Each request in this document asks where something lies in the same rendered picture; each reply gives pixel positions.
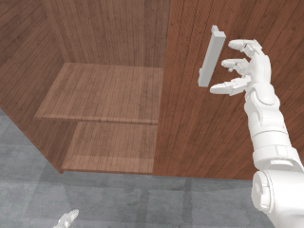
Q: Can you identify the right robot upper arm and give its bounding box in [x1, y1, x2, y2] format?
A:
[251, 169, 304, 228]

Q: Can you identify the left robot hand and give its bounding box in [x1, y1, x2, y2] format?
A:
[53, 209, 79, 228]

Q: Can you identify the right robot forearm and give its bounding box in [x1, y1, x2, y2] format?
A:
[244, 82, 304, 174]

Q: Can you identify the handle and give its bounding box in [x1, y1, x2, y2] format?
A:
[198, 25, 226, 87]

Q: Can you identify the right robot hand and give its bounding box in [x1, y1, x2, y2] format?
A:
[210, 39, 272, 96]

